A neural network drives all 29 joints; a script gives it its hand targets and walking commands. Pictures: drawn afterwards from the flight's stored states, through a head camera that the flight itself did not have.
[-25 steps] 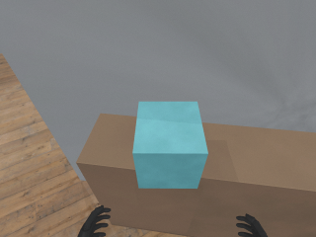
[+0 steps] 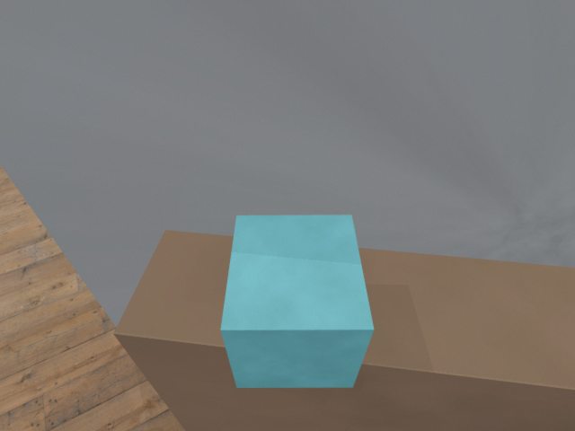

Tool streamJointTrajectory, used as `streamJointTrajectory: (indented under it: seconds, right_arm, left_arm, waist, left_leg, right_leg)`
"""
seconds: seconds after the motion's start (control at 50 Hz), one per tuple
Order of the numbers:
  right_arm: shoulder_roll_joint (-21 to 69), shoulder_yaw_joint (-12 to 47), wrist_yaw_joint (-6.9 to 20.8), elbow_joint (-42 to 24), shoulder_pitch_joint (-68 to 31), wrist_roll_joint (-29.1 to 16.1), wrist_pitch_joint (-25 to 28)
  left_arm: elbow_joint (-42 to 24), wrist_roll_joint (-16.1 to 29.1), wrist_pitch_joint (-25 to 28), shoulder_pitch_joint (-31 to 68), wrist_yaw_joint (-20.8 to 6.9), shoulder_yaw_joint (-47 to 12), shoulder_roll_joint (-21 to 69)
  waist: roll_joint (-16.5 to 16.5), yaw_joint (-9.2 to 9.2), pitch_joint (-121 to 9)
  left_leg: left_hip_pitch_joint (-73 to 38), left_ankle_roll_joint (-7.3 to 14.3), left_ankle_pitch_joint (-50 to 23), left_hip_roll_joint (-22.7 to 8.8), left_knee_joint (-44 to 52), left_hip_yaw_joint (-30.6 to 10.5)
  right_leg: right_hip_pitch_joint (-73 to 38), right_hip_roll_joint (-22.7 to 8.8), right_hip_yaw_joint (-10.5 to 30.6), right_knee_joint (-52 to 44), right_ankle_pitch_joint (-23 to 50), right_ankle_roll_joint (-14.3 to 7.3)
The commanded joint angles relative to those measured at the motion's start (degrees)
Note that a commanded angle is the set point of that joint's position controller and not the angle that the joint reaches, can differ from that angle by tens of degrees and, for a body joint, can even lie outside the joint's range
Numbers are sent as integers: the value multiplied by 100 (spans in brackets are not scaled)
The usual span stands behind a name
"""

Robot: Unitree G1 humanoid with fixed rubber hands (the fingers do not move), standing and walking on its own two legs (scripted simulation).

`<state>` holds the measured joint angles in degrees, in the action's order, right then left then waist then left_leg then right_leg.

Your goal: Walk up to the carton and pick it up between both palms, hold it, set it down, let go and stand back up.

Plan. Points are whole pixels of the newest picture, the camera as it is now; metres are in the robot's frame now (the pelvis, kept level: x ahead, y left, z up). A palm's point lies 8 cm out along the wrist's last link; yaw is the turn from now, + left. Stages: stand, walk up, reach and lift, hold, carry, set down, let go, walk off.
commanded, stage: stand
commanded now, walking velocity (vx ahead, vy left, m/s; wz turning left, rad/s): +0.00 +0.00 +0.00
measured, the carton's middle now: (294, 301) +0.32 +0.02 +0.00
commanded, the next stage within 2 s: none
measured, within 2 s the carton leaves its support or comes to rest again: neither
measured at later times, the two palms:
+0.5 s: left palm out of the picture -0.06 +0.18 -0.14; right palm out of the picture -0.06 -0.20 -0.15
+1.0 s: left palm out of the picture -0.09 +0.17 -0.15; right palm out of the picture -0.09 -0.20 -0.15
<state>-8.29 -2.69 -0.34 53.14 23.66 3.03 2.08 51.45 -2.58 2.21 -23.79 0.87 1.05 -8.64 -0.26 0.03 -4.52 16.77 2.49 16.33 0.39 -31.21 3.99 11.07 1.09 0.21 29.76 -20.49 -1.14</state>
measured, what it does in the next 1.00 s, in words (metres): stands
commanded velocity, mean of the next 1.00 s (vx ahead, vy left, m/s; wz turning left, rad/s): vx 0.00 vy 0.00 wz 0.00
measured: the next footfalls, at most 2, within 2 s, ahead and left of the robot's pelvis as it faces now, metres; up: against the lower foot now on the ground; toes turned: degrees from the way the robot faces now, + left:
none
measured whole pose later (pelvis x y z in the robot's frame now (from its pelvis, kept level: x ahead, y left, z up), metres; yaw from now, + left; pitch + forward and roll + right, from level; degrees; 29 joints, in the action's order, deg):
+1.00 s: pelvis -0.04 -0.02 +0.01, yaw +1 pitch -3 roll +0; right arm -3.8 -0.5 -2.2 68.7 20.7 1.5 0.2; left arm 66.2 -1.1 0.9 -21.6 2.4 0.3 -3.9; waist 0.3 -0.3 0.6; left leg 13.3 0.7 11.0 -1.1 -27.2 2.5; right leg 7.6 2.8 -1.2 26.0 -15.6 -2.7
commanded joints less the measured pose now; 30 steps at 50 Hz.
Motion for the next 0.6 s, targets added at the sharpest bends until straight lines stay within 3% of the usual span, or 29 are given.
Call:
streamJointTrajectory:
  seconds: [0.0,0.16,0.58]
  right_arm:
    - [-543,-135,-85,38,547,-36,44]
    - [-339,-89,-136,572,487,-71,-22]
    - [38,77,-201,1392,387,-119,-153]
  left_arm:
    - [43,25,52,-590,79,170,-531]
    - [597,54,18,-478,131,110,-286]
    - [1395,93,-57,-483,180,-15,86]
  waist:
    - [145,23,606]
    - [-12,-4,1001]
    - [43,-29,1365]
  left_leg:
    - [-474,376,-2388,-653,421,-768]
    - [-527,232,-1963,-615,634,-736]
    - [-600,57,-725,-555,1011,-711]
  right_leg:
    - [433,-590,587,-491,2198,-375]
    - [351,-608,596,-773,2180,-340]
    - [538,-536,629,-1193,916,-316]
